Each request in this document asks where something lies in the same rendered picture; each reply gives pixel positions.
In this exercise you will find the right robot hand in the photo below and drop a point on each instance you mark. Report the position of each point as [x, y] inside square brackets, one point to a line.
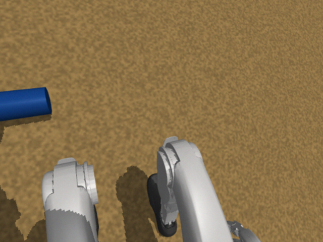
[245, 235]

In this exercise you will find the right robot foot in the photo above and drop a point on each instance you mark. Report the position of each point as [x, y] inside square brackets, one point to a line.
[154, 199]

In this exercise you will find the bottle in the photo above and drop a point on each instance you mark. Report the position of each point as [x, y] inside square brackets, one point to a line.
[24, 103]

